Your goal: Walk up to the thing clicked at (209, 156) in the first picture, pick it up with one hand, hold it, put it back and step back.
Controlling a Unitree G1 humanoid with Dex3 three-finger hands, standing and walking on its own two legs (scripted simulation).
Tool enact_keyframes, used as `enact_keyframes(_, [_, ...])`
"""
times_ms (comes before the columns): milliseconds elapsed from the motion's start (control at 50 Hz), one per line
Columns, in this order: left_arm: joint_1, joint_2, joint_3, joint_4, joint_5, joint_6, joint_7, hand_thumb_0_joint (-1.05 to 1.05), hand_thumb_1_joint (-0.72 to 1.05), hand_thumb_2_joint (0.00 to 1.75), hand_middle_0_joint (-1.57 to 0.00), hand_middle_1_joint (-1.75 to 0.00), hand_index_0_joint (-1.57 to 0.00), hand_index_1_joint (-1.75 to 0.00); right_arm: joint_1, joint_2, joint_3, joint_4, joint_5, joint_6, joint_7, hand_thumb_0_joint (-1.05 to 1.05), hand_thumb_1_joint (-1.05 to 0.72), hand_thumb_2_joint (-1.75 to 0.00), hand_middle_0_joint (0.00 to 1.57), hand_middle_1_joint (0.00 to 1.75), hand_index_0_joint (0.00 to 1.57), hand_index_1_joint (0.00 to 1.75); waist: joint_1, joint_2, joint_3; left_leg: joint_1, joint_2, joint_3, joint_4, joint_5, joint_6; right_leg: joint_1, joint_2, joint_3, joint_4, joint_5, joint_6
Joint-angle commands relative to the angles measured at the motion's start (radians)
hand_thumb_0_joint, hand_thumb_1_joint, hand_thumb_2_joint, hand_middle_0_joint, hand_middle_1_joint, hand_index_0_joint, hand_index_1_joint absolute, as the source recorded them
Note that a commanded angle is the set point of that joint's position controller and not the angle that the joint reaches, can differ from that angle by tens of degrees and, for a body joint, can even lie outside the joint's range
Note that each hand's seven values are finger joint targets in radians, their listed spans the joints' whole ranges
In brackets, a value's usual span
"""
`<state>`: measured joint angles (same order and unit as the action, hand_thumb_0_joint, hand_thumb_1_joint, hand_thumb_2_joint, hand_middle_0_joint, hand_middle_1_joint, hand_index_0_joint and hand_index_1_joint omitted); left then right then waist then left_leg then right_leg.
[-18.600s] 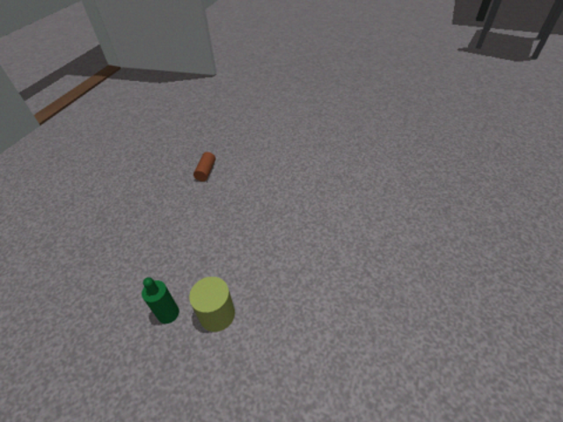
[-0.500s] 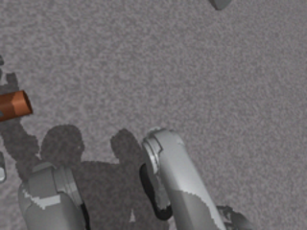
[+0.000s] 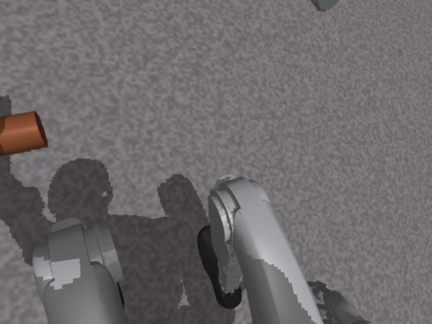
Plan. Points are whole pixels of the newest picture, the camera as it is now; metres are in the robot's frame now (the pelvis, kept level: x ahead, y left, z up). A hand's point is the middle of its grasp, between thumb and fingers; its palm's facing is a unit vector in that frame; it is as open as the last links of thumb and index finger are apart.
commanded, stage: rest palm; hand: left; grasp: from above
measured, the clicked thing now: out of the picture +0.49 +0.31 -0.28
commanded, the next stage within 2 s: close in 1.38 s
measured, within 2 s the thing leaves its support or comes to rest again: neither
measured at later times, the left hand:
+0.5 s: hand out of the picture +0.48 +0.30 -0.24, palm faces -0.47 -0.10 -0.88, open 14.1 cm
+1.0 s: hand out of the picture +0.47 +0.31 -0.26, palm faces -0.47 -0.11 -0.87, open 13.9 cm
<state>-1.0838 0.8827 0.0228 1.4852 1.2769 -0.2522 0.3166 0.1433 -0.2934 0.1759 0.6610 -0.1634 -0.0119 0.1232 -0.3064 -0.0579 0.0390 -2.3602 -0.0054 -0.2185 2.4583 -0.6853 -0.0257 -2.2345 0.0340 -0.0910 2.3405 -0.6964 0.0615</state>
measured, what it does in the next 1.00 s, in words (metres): stands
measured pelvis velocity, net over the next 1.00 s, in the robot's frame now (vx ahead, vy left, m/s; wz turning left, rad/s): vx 0.00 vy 0.01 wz -0.06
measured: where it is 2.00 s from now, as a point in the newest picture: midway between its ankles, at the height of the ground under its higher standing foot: (171, 302)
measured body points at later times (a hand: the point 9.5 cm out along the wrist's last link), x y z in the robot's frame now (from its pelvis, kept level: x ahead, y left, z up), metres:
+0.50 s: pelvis +0.00 +0.00 -0.01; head +0.28 +0.10 +0.32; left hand +0.50 +0.30 -0.19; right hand +0.02 -0.25 -0.08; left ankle +0.07 +0.13 -0.29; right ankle +0.10 -0.13 -0.29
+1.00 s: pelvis +0.00 +0.01 -0.02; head +0.28 +0.13 +0.31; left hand +0.49 +0.31 -0.21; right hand +0.05 -0.26 -0.07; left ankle +0.07 +0.13 -0.29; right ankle +0.10 -0.13 -0.29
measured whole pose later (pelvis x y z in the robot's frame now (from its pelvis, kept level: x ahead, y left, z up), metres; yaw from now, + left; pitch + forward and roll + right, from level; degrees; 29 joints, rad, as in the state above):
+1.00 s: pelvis +0.00 +0.01 -0.02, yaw -4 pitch +29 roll -15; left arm -1.09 1.02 0.08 1.67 1.32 -0.24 0.52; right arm 0.10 -0.32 0.28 0.64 -0.25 -0.14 0.19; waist -0.38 -0.14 0.14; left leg -2.36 0.01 -0.28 2.54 -0.71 -0.02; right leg -2.23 0.07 -0.13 2.37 -0.69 0.08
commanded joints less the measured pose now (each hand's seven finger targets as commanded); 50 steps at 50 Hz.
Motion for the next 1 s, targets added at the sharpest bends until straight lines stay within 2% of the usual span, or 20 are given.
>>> enact_keyframes(0, [-0.319,0.23,0.042,-0.09,0.027,-0.006,0.102,0.0,-0.53,1.07,-0.09,-1.02,-0.08,-1.03,0.234,-0.279,-0.069,0.01,-0.013,0.0,-0.001,0.0,-0.9,-0.9,0.2,0.3,0.2,0.3,-0.038,0.463,-0.655,0.602,0.021,0.12,-0.239,0.28,0.032,0.282,0.033,-0.13,-0.195,0.312,-0.095])
enact_keyframes(140, [-0.359,0.253,0.063,0.005,0.057,0.009,0.209,0.0,-0.53,1.04,-0.08,-0.99,-0.07,-1.0,0.212,-0.29,-0.046,0.01,-0.035,-0.044,0.006,0.0,-0.89,-0.9,0.2,0.3,0.2,0.3,-0.093,0.45,-0.634,0.573,0.026,0.115,-0.219,0.216,0.041,0.28,0.039,-0.134,-0.19,0.287,-0.085])
enact_keyframes(220, [-0.359,0.264,0.061,0.052,0.051,0.032,0.243,0.0,-0.52,1.05,-0.08,-1.01,-0.07,-1.02,0.201,-0.298,-0.035,0.012,-0.044,-0.075,0.011,0.0,-0.9,-0.9,0.2,0.3,0.2,0.3,-0.099,0.46,-0.61,0.544,0.029,0.117,-0.212,0.179,0.042,0.271,0.042,-0.132,-0.19,0.264,-0.085])
enact_keyframes(280, [-0.353,0.278,0.059,0.07,0.036,0.047,0.246,0.0,-0.54,1.04,-0.08,-0.99,-0.06,-1.0,0.193,-0.302,-0.026,0.013,-0.045,-0.091,0.014,0.0,-0.9,-0.9,0.2,0.3,0.2,0.3,-0.095,0.452,-0.617,0.532,0.034,0.114,-0.202,0.165,0.043,0.277,0.046,-0.134,-0.188,0.254,-0.085])
enact_keyframes(360, [-0.33,0.281,0.054,0.105,0.012,0.063,0.23,0.0,-0.53,1.01,-0.07,-0.98,-0.07,-0.99,0.204,-0.314,-0.016,0.012,-0.049,-0.114,0.022,0.0,-0.89,-0.9,0.2,0.3,0.2,0.3,-0.112,0.426,-0.583,0.497,0.034,0.11,-0.189,0.154,0.047,0.296,0.049,-0.14,-0.187,0.248,-0.08])
enact_keyframes(380, [-0.341,0.328,0.084,0.064,0.007,0.061,0.228,0.0,-0.54,1.03,-0.08,-0.98,-0.06,-0.99,0.197,-0.326,-0.013,-0.004,-0.05,-0.117,0.022,0.0,-0.9,-0.9,0.2,0.3,0.2,0.3,-0.106,0.435,-0.602,0.506,0.036,0.104,-0.195,0.165,0.045,0.314,0.048,-0.143,-0.187,0.251,-0.081])
enact_keyframes(420, [-0.308,0.315,0.08,0.087,0.001,0.062,0.214,0.0,-0.55,1.03,-0.07,-0.97,-0.06,-0.99,0.194,-0.327,-0.005,-0.009,-0.053,-0.122,0.025,0.0,-0.9,-0.9,0.2,0.3,0.2,0.3,-0.108,0.438,-0.58,0.5,0.036,0.101,-0.196,0.169,0.043,0.317,0.05,-0.146,-0.179,0.25,-0.083])
enact_keyframes(460, [-0.274,0.348,0.105,0.085,0.007,0.061,0.206,0.0,-0.55,1.03,-0.08,-0.96,-0.06,-0.98,0.205,-0.337,-0.005,-0.009,-0.056,-0.121,0.027,0.0,-0.9,-0.9,0.2,0.3,0.2,0.3,-0.104,0.434,-0.594,0.509,0.036,0.101,-0.183,0.218,0.042,0.352,0.052,-0.146,-0.175,0.293,-0.081])
enact_keyframes(500, [-0.272,0.349,0.102,0.063,-0.001,0.056,0.197,0.0,-0.56,1.04,-0.08,-0.95,-0.06,-0.98,0.196,-0.339,0.001,-0.015,-0.054,-0.121,0.029,0.0,-0.9,-0.9,0.2,0.3,0.2,0.3,-0.105,0.431,-0.6,0.512,0.038,0.102,-0.168,0.237,0.042,0.365,0.052,-0.144,-0.175,0.311,-0.082])
enact_keyframes(540, [-0.253,0.374,0.117,0.037,-0.003,0.047,0.201,0.0,-0.57,1.06,-0.08,-0.96,-0.05,-0.98,0.193,-0.337,0.0,-0.014,-0.056,-0.119,0.029,0.0,-0.9,-0.9,0.2,0.3,0.2,0.3,-0.089,0.46,-0.625,0.536,0.04,0.098,-0.175,0.256,0.037,0.382,0.055,-0.146,-0.172,0.323,-0.083])
enact_keyframes(560, [-0.251,0.383,0.134,0.045,-0.006,0.044,0.203,0.0,-0.56,1.04,-0.08,-0.96,-0.06,-0.98,0.201,-0.345,-0.004,-0.009,-0.058,-0.117,0.028,0.0,-0.9,-0.9,0.2,0.3,0.2,0.3,-0.096,0.459,-0.608,0.54,0.041,0.095,-0.163,0.257,0.035,0.362,0.054,-0.152,-0.172,0.32,-0.086])
enact_keyframes(600, [-0.238,0.368,0.123,0.048,0.002,0.034,0.201,0.0,-0.56,1.05,-0.08,-0.95,-0.06,-0.97,0.199,-0.343,-0.002,-0.014,-0.063,-0.115,0.032,0.0,-0.9,-0.9,0.2,0.3,0.2,0.3,-0.104,0.458,-0.585,0.531,0.042,0.093,-0.163,0.253,0.033,0.358,0.056,-0.156,-0.171,0.316,-0.086])
enact_keyframes(640, [-0.241,0.39,0.135,0.034,0.012,0.023,0.209,0.0,-0.56,1.06,-0.09,-0.95,-0.06,-0.98,0.197,-0.342,0.0,-0.008,-0.067,-0.108,0.034,0.0,-0.9,-0.9,0.2,0.3,0.2,0.3,-0.101,0.476,-0.586,0.534,0.045,0.086,-0.169,0.253,0.03,0.361,0.058,-0.16,-0.167,0.315,-0.088])
enact_keyframes(680, [-0.258,0.353,0.111,0.03,0.012,0.018,0.209,0.0,-0.56,1.06,-0.09,-0.95,-0.06,-0.98,0.195,-0.346,-0.002,-0.015,-0.07,-0.113,0.039,0.0,-0.9,-0.9,0.2,0.3,0.2,0.3,-0.117,0.473,-0.562,0.53,0.045,0.088,-0.156,0.246,0.032,0.349,0.057,-0.161,-0.172,0.316,-0.085])
enact_keyframes(700, [-0.257,0.372,0.126,0.038,0.014,0.014,0.215,0.0,-0.55,1.07,-0.09,-0.96,-0.06,-0.99,0.201,-0.346,0.003,-0.009,-0.076,-0.111,0.041,0.0,-0.9,-0.9,0.2,0.3,0.2,0.3,-0.123,0.454,-0.551,0.513,0.046,0.084,-0.155,0.238,0.034,0.357,0.058,-0.165,-0.173,0.314,-0.083])
enact_keyframes(720, [-0.26,0.341,0.094,0.029,0.014,0.01,0.211,0.0,-0.54,1.07,-0.1,-0.95,-0.07,-0.98,0.187,-0.338,0.003,-0.013,-0.075,-0.116,0.044,0.0,-0.9,-0.9,0.2,0.3,0.2,0.3,-0.12,0.45,-0.558,0.512,0.047,0.088,-0.151,0.226,0.04,0.363,0.061,-0.154,-0.175,0.315,-0.077])
enact_keyframes(760, [-0.259,0.371,0.118,0.024,0.016,0.004,0.222,0.0,-0.52,1.09,-0.11,-0.97,-0.08,-1.0,0.199,-0.347,-0.001,0.0,-0.074,-0.116,0.042,0.0,-0.9,-0.9,0.2,0.3,0.2,0.3,-0.114,0.458,-0.57,0.525,0.048,0.083,-0.158,0.24,0.035,0.368,0.061,-0.163,-0.178,0.322,-0.078])
enact_keyframes(800, [-0.268,0.331,0.089,0.046,0.013,0.003,0.223,0.0,-0.52,1.08,-0.1,-0.97,-0.08,-1.0,0.198,-0.35,-0.001,0.005,-0.079,-0.12,0.048,0.0,-0.9,-0.9,0.2,0.3,0.2,0.3,-0.132,0.472,-0.545,0.539,0.05,0.077,-0.16,0.232,0.03,0.338,0.06,-0.174,-0.173,0.309,-0.08])
enact_keyframes(860, [-0.274,0.336,0.077,0.055,0.022,0.0,0.235,0.0,-0.52,1.07,-0.1,-0.99,-0.07,-1.01,0.18,-0.345,0.007,0.006,-0.082,-0.119,0.051,0.0,-0.9,-0.9,0.2,0.3,0.2,0.3,-0.126,0.482,-0.568,0.552,0.052,0.07,-0.166,0.223,0.029,0.336,0.062,-0.179,-0.164,0.305,-0.08])
enact_keyframes(980, [-0.3,0.316,0.052,0.079,0.03,0.003,0.266,0.0,-0.5,1.06,-0.1,-1.02,-0.08,-1.03,0.153,-0.354,0.011,-0.002,-0.08,-0.136,0.058,0.0,-0.9,-0.9,0.2,0.3,0.2,0.3,-0.133,0.485,-0.515,0.539,0.053,0.066,-0.178,0.198,0.025,0.3,0.065,-0.187,-0.157,0.287,-0.081])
